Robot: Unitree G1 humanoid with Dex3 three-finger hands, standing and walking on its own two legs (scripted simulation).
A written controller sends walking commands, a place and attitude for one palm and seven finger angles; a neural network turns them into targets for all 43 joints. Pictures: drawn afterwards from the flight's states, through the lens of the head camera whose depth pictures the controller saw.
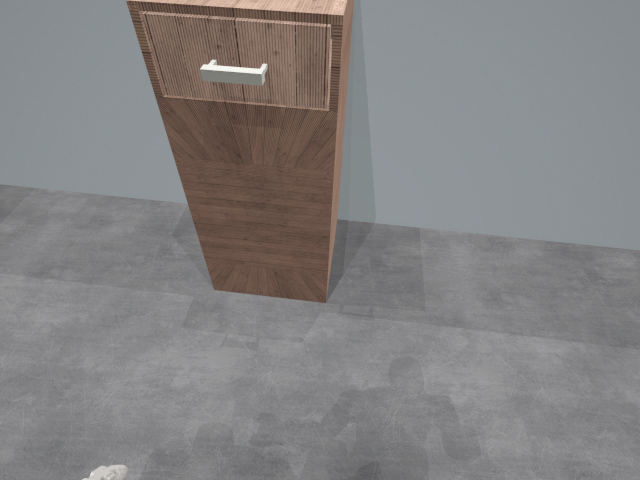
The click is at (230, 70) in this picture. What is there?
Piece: drawer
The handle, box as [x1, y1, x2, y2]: [200, 60, 267, 85]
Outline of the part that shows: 200,68 202,80 262,85 267,65 262,64 259,69 218,66 216,64 216,60 211,60 207,65 204,64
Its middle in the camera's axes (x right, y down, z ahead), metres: -0.18 -0.36 +0.82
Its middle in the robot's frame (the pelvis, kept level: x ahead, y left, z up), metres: +0.86 +0.23 +0.12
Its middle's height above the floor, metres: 0.89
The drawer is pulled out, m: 0.00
